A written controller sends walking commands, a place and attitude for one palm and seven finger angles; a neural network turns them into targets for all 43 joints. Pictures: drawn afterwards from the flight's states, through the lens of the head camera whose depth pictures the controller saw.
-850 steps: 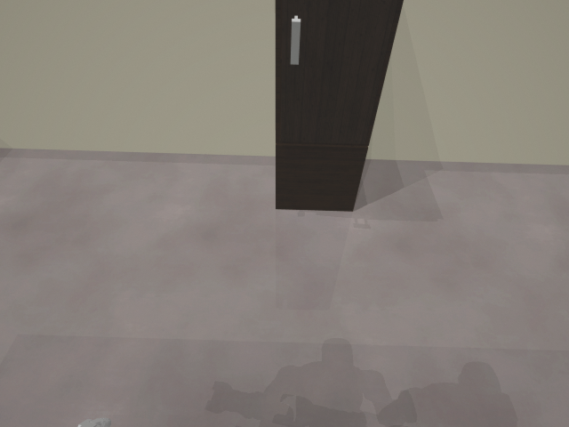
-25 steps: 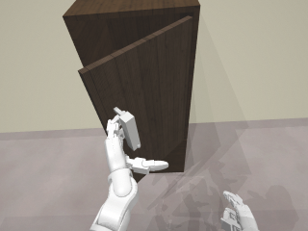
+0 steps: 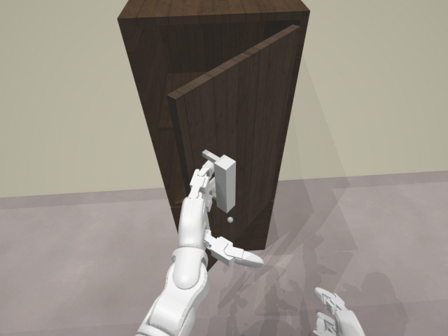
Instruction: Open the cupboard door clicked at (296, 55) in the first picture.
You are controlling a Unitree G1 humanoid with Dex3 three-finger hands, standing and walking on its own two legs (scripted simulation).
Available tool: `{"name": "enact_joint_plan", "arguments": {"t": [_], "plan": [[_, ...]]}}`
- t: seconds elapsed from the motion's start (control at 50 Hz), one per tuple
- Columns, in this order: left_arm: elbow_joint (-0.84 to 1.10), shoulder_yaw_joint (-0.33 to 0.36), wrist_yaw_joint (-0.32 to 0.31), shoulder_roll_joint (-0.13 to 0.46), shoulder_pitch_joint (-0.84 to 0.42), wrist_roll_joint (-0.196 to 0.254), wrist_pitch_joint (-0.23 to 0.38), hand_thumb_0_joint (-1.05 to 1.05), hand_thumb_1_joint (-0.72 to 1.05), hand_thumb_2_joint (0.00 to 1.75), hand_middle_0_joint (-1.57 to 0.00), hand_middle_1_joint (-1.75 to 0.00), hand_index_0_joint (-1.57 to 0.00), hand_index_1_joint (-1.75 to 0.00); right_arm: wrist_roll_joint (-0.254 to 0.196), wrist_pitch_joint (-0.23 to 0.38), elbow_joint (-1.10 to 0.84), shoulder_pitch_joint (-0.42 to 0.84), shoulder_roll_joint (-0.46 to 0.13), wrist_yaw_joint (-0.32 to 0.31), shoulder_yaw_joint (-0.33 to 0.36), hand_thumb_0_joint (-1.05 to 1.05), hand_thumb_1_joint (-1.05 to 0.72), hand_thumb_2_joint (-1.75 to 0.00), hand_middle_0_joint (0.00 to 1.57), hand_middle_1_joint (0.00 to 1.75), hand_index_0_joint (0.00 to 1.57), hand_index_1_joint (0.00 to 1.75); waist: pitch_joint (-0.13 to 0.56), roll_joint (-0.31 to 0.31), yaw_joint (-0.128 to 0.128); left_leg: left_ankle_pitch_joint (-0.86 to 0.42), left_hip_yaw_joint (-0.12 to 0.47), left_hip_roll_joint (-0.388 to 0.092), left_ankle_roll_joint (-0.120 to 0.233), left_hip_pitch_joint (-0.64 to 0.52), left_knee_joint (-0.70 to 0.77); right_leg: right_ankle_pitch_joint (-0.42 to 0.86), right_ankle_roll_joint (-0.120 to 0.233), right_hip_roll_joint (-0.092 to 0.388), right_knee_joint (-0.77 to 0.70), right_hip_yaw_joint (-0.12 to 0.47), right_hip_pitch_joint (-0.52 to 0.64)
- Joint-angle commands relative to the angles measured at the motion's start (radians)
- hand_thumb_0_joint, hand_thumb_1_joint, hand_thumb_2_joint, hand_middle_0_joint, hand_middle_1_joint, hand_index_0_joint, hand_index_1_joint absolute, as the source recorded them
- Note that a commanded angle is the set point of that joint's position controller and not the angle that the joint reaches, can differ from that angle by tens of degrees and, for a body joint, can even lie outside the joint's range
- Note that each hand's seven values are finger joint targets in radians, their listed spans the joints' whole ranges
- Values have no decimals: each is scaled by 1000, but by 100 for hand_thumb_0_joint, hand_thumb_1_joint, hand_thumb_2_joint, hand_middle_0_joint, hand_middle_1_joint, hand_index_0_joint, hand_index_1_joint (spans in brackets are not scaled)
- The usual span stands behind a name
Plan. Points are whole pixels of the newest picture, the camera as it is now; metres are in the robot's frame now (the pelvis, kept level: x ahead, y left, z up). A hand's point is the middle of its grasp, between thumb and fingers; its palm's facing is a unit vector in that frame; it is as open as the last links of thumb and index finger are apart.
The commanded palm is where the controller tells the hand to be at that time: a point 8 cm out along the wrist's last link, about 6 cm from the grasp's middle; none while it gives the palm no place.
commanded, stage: slide the hand sideways off the handle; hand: left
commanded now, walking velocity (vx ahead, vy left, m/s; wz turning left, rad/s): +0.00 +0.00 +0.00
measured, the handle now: (217, 180) +0.38 +0.04 +0.09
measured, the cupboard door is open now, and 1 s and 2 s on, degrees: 46 46 46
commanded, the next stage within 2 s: draw the hand back to the body in 0.76 s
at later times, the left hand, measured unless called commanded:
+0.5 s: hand (198, 238) +0.25 +0.06 +0.09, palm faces +0.03 -1.00 +0.04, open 16.2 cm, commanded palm +0.21 +0.11 +0.09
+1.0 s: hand (179, 259) +0.22 +0.08 +0.10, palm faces +0.07 -1.00 -0.02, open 16.3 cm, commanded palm +0.18 +0.14 +0.10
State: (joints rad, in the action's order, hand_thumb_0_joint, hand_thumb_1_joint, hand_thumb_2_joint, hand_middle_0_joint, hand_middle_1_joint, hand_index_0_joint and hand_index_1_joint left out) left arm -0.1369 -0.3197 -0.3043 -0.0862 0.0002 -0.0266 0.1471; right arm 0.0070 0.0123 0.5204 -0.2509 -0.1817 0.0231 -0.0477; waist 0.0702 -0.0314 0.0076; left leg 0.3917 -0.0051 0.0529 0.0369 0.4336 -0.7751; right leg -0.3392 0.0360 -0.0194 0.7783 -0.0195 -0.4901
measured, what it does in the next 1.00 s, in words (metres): stands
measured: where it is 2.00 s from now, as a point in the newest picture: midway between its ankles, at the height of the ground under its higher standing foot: outside the picture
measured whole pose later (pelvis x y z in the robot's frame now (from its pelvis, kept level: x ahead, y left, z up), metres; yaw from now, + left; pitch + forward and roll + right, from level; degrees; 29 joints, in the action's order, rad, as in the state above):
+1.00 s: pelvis +0.03 -0.01 -0.02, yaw +2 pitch +6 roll +0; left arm 0.43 -0.21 -0.10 0.09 0.57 0.04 0.16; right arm 0.00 0.09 0.41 -0.28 -0.22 -0.01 -0.04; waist 0.11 -0.06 -0.02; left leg 0.49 0.04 0.04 0.02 0.53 -0.91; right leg -0.44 0.06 -0.03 0.89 -0.06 -0.57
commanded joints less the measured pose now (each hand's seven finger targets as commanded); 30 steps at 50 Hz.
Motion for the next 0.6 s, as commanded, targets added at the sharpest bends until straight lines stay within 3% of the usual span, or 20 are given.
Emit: {"name": "enact_joint_plan", "arguments": {"t": [0.0, 0.08, 0.12, 0.14, 0.3, 0.36, 0.42, 0.5, 0.58], "plan": [[282, -18, -12, -60, -157, -30, 53, 0, -50, 30, -15, -30, -15, -30, -8, 40, -198, 158, -93, -3, 42, 0, -90, -90, 20, 30, 20, 30, 140, 97, -26, -107, 52, -46, -19, -36, 157, 38, 8, 6, -125, -28, 91], [374, -35, -9, -61, -98, -26, 42, 0, -50, 30, -15, -30, -15, -30, -10, 33, -212, 158, -92, 0, 44, 0, -90, -90, 20, 30, 20, 30, 144, 89, -25, -108, 62, -54, -24, -44, 155, 36, 9, 1, -116, -36, 88], [407, -72, -2, -83, -71, -34, 38, 0, -50, 30, -15, -30, -15, -30, -12, 33, -215, 156, -88, 4, 44, 0, -90, -90, 20, 30, 20, 30, 124, 61, -12, -109, 69, -60, -27, -49, 147, 38, 8, 2, -106, -38, 62], [425, -73, -2, -79, -50, -33, 35, 0, -50, 30, -15, -30, -15, -30, -12, 33, -219, 155, -88, 5, 43, 0, -90, -90, 20, 30, 20, 30, 123, 50, -18, -111, 75, -59, -31, -44, 147, 40, 10, 1, -98, -42, 63], [513, -44, 15, -26, 50, -21, 6, 0, -50, 30, -15, -30, -15, -30, -12, 20, -235, 157, -89, -6, 37, 0, -90, -90, 20, 30, 20, 30, 141, 53, -22, -140, 79, -54, -35, -44, 133, 68, 10, 0, -89, -41, 75], [544, -33, 28, -13, 149, -14, -5, 0, -50, 30, -15, -30, -15, -30, -11, 15, -247, 151, -87, -6, 34, 0, -90, -90, 20, 30, 20, 30, 138, 82, -29, -173, 66, -50, -32, -31, 121, 115, 8, 1, -90, -37, 98], [595, -13, 41, 15, 238, -12, -8, 0, -50, 30, -15, -30, -15, -30, -11, 14, -259, 149, -85, -5, 35, 0, -90, -90, 20, 30, 20, 30, 132, 62, -36, -201, 57, -50, -33, -28, 111, 154, 9, 2, -83, -34, 109], [673, -9, 69, 52, 304, -21, 7, 0, -50, 30, -15, -30, -15, -30, -7, 24, -272, 128, -92, -6, 39, 0, -90, -90, 20, 30, 20, 30, 138, 58, -22, -218, 54, -47, -26, -19, 84, 193, 6, 6, -74, -21, 105], [721, -48, 115, 47, 376, -23, 32, 0, -50, 30, -15, -30, -15, -30, -9, 53, -283, 96, -97, -5, 41, 0, -90, -90, 20, 30, 20, 30, 126, 52, -3, -223, 65, -44, -20, -3, 57, 206, 3, 5, -55, -23, 73]]}}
